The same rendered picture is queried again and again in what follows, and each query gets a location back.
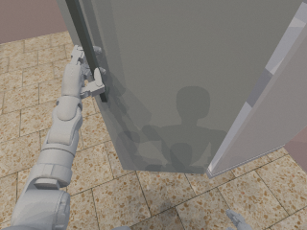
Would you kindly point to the handle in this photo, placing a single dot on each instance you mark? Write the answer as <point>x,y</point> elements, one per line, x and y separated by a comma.
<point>76,13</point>

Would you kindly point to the left robot upper arm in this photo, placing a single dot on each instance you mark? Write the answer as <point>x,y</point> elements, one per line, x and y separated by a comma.
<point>42,209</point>

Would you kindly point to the right robot hand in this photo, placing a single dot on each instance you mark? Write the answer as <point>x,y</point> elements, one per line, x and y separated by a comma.
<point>238,220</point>

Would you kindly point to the fridge door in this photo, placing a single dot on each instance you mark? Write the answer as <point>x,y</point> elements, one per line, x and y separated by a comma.
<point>178,72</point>

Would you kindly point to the left robot forearm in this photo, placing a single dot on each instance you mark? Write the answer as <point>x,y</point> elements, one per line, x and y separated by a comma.
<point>53,167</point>

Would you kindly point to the left robot hand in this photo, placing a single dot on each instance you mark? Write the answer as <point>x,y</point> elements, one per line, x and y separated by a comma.
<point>77,71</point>

